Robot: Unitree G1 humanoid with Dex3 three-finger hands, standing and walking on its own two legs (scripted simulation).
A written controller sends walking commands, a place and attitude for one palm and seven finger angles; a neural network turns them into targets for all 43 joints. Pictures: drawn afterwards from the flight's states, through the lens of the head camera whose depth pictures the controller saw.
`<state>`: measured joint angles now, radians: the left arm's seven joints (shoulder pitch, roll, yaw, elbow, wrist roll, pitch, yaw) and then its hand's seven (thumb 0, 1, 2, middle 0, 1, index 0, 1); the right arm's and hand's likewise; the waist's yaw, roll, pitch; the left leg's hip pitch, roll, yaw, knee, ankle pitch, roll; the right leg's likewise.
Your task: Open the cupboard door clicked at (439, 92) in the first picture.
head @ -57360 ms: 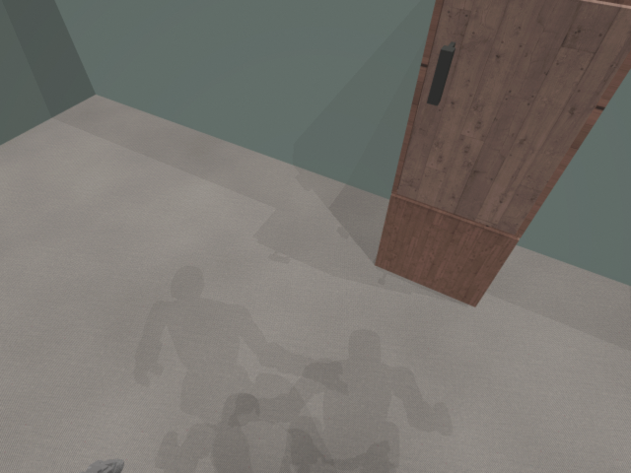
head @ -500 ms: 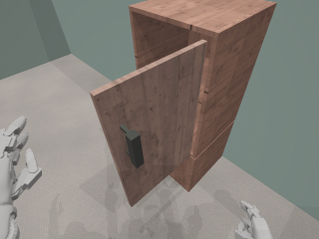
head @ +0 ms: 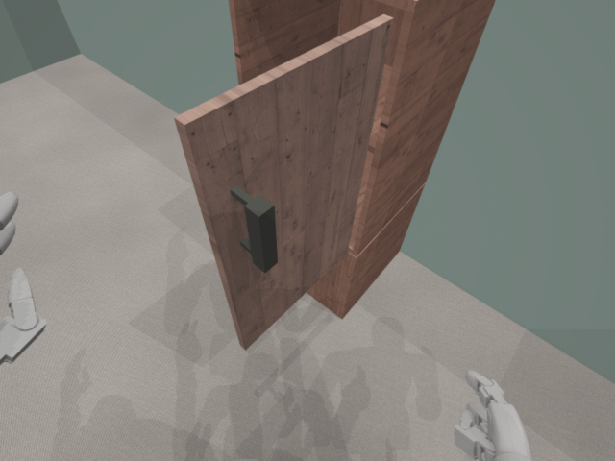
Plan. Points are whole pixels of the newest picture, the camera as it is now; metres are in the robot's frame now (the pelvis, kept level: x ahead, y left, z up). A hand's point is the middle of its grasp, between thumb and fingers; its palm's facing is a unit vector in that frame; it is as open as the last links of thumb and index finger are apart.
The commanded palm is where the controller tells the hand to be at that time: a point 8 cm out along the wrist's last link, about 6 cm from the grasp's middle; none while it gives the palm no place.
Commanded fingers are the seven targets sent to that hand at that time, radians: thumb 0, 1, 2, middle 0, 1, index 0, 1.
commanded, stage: step back with the hand held close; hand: left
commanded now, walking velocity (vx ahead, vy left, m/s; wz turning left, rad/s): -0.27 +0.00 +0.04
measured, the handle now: (252, 228) +0.39 +0.11 +0.07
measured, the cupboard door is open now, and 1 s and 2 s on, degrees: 87 87 87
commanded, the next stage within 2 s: stop stepping back and stand still in 0.52 s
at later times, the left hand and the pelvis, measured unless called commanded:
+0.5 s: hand out of the picture +0.09 +0.26 +0.18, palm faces +0.48 -0.75 -0.44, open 7.4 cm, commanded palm +0.02 +0.30 +0.18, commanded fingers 0.00 0.90 0.90 -0.20 -0.30 -0.20 -0.30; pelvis -0.11 -0.01 -0.01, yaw +2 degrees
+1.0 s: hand out of the picture -0.02 +0.25 +0.17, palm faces +0.41 -0.78 -0.47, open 7.4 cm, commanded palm -0.08 +0.29 +0.18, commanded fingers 0.00 0.90 0.90 -0.20 -0.30 -0.20 -0.30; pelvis -0.22 -0.01 +0.01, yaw +0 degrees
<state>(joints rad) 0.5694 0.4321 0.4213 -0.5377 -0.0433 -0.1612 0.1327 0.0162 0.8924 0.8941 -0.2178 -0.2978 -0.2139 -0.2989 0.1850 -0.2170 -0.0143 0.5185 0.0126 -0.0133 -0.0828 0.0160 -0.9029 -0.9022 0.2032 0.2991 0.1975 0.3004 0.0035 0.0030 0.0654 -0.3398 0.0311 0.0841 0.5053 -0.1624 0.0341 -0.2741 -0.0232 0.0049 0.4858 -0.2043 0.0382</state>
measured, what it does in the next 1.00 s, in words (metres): walks backwards: right foot, then left foot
